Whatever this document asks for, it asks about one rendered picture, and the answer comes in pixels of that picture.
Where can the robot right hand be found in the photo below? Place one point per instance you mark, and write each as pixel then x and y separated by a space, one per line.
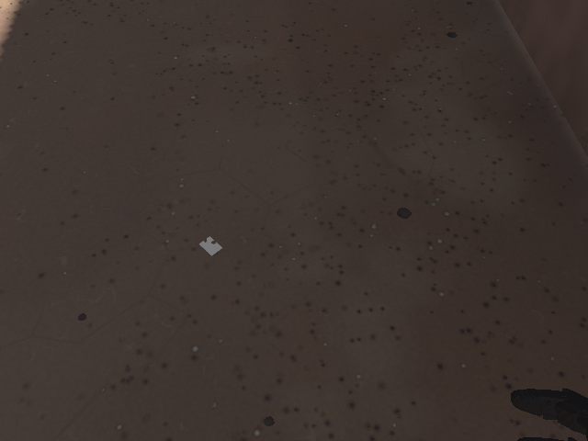
pixel 567 406

